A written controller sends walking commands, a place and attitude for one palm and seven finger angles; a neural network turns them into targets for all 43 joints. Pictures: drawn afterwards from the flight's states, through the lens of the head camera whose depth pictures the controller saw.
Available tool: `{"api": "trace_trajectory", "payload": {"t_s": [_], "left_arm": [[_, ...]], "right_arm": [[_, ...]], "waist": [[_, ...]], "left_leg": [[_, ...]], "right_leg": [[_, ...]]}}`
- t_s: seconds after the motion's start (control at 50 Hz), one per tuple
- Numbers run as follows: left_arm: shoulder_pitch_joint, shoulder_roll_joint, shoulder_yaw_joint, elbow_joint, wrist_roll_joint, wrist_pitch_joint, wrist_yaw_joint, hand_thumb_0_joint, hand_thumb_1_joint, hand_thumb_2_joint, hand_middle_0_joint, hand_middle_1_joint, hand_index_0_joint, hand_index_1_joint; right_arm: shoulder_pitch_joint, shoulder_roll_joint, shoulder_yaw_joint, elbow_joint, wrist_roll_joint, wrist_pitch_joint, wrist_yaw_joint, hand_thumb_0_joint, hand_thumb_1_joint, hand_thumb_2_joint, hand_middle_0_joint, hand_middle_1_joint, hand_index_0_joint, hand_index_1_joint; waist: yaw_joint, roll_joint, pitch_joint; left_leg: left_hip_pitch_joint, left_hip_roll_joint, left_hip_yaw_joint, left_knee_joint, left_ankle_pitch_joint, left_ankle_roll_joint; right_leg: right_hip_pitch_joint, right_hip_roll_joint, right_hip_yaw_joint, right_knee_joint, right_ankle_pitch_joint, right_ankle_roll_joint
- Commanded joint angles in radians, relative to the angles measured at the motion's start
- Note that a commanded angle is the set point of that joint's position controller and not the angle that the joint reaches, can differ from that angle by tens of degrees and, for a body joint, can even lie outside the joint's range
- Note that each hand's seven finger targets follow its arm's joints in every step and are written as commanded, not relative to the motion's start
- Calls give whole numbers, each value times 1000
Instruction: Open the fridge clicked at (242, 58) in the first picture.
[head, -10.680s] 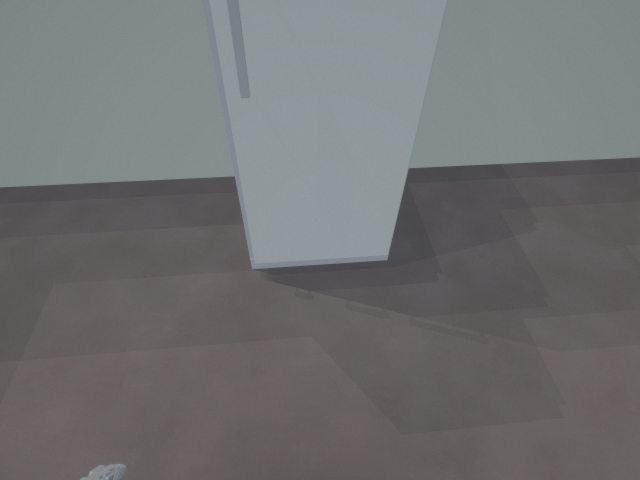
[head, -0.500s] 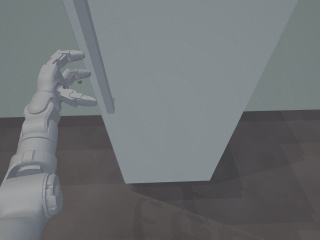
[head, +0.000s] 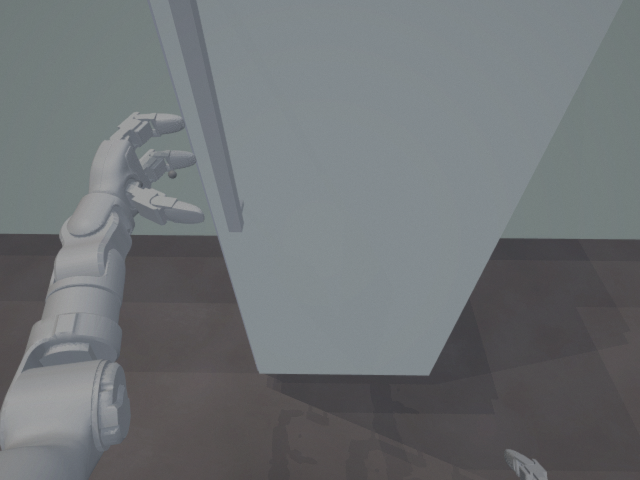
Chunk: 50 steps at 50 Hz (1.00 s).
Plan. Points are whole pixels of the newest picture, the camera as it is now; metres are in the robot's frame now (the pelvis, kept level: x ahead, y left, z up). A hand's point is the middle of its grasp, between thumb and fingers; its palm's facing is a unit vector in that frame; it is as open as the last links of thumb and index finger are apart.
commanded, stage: move the hooked fingers beside the handle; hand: left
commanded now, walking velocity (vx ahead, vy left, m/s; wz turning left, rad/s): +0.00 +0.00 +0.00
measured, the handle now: (214, 113) +0.50 +0.15 +0.22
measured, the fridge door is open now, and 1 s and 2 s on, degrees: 0 0 0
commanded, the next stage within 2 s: feel for the door with the fingertips in 0.18 s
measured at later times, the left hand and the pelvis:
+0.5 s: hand (188, 170) +0.44 +0.18 +0.17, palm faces -0.01 -1.00 +0.01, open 14.0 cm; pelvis +0.00 +0.00 +0.00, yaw -1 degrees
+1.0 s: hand (206, 161) +0.45 +0.16 +0.18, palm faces +0.01 -1.00 +0.00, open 14.0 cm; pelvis +0.00 +0.00 +0.00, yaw +0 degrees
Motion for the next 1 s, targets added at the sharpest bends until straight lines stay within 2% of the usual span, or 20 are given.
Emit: {"api": "trace_trajectory", "payload": {"t_s": [0.0,0.08,0.1,0.16,0.24,0.28,0.3,0.36,0.4,0.42,0.46,0.5,0.54,0.62,0.68,0.74,0.8,0.84,0.88,0.98], "left_arm": [[-485,290,77,-191,-4,-78,17,0,-500,300,-300,-1200,-300,-1200],[-515,289,71,-196,0,-109,7,0,-500,300,-300,-1200,-300,-1200],[-507,294,72,-184,-4,-115,4,0,-500,300,-300,-1200,-300,-1200],[-539,290,65,-161,-6,-114,-9,0,-500,300,-300,-1200,-300,-1200],[-495,303,78,-125,-10,-104,-18,0,-500,300,-300,-1200,-300,-1200],[-531,249,35,-134,-14,-102,-22,0,-500,300,-300,-1200,-300,-1200],[-522,258,46,-149,-19,-109,-16,0,-500,300,-300,-1200,-300,-1200],[-521,214,23,-207,-17,-110,-4,0,-500,300,-300,-1200,-300,-1200],[-479,223,42,-208,-21,-111,13,0,-500,300,-300,-1200,-300,-1200],[-467,240,64,-236,-14,-108,22,0,-500,300,-300,-1200,-300,-1200],[-453,207,45,-260,-8,-95,36,0,-500,300,-300,-1200,-300,-1200],[-443,205,45,-263,-3,-84,57,0,-500,300,-300,-1200,-300,-1200],[-454,214,52,-275,4,-73,71,0,-500,300,-300,-1200,-300,-1200],[-444,162,24,-348,11,-79,97,0,-500,300,-300,-1200,-300,-1200],[-451,152,18,-293,14,-62,106,0,-500,300,-300,-1200,-300,-1200],[-512,190,31,-221,21,-52,110,0,-500,300,-300,-1200,-300,-1200],[-561,194,24,-193,29,-74,110,0,-500,300,-300,-1200,-300,-1200],[-625,165,-9,-180,31,-93,102,0,-500,300,-300,-1200,-300,-1200],[-636,144,-24,-153,26,-113,91,0,-500,300,-300,-1200,-300,-1200],[-583,184,21,-73,22,-121,76,0,-500,300,-300,-1200,-300,-1200]], "right_arm": [[24,-142,-47,-110,-5,-27,-16,0,-900,-900,200,300,200,300],[16,-137,-45,-112,-4,-27,-16,0,-900,-900,200,300,200,300],[25,-141,-46,-110,-4,-26,-18,0,-900,-900,200,300,200,300],[29,-143,-48,-102,-3,-28,-18,0,-900,-900,200,300,200,300],[38,-148,-50,-99,-1,-24,-20,0,-900,-900,200,300,200,300],[43,-143,-52,-97,0,-27,-18,0,-900,-900,200,300,200,300],[53,-145,-55,-97,-3,-30,-19,0,-900,-900,200,300,200,300],[45,-139,-57,-99,-3,-36,-11,0,-900,-900,200,300,200,300],[55,-141,-59,-95,-6,-37,-9,0,-900,-900,200,300,200,300],[46,-142,-61,-98,-7,-39,-4,0,-900,-900,200,300,200,300],[39,-134,-61,-103,-6,-40,2,0,-900,-900,200,300,200,300],[43,-134,-59,-104,-9,-36,2,0,-900,-900,200,300,200,300],[31,-132,-58,-106,-7,-33,3,0,-900,-900,200,300,200,300],[17,-123,-60,-115,-10,-40,7,0,-900,-900,200,300,200,300],[14,-121,-56,-105,-9,-35,4,0,-900,-900,200,300,200,300],[17,-128,-48,-95,-10,-25,-4,0,-900,-900,200,300,200,300],[30,-129,-50,-94,-14,-24,-9,0,-900,-900,200,300,200,300],[31,-122,-48,-85,-13,-27,-7,0,-900,-900,200,300,200,300],[42,-123,-52,-79,-14,-31,-4,0,-900,-900,200,300,200,300],[59,-132,-57,-76,-16,-28,3,0,-900,-900,200,300,200,300]], "waist": [[-18,-27,-273],[-20,32,-301],[-26,-11,-301],[-27,26,-294],[-22,-11,-285],[-35,5,-278],[-35,-31,-301],[-26,39,-331],[-19,-12,-324],[-3,11,-342],[-5,30,-336],[-11,-12,-301],[-7,1,-295],[-2,21,-336],[-15,-25,-273],[-29,-52,-227],[-37,-45,-263],[-49,16,-277],[-50,14,-294],[-32,-29,-314]], "left_leg": [[319,-51,-35,-17,186,58],[351,-48,-38,-14,201,52],[337,-48,-36,-9,202,58],[344,-46,-40,-14,188,53],[318,-45,-37,-15,191,56],[332,-46,-38,-13,176,56],[333,-46,-36,-8,191,61],[374,-44,-41,-9,215,53],[362,-43,-42,-10,228,57],[368,-43,-42,-11,243,53],[376,-44,-38,-13,248,51],[347,-45,-34,-15,239,57],[341,-44,-32,-23,220,53],[390,-41,-35,-20,250,49],[357,-41,-32,-27,212,50],[312,-45,-30,-35,157,55],[325,-46,-32,-24,159,56],[350,-46,-35,-17,174,51],[362,-47,-41,-9,183,49],[327,-50,-33,0,211,53]], "right_leg": [[-118,31,22,-94,379,-1],[-127,32,27,-87,394,-5],[-112,33,24,-88,397,-2],[-142,34,25,-89,383,-4],[-128,34,24,-87,391,-2],[-160,37,22,-93,366,-1],[-133,38,19,-91,380,0],[-151,41,17,-83,386,-5],[-126,44,10,-84,391,-6],[-122,43,14,-76,414,-7],[-125,44,11,-76,416,-7],[-111,43,9,-83,411,-5],[-115,43,14,-84,404,-4],[-110,45,11,-80,414,-8],[-127,46,12,-91,393,-3],[-134,38,21,-104,358,3],[-131,36,23,-100,349,1],[-157,34,26,-94,362,-2],[-169,37,24,-88,365,-4],[-136,36,24,-73,420,0]]}}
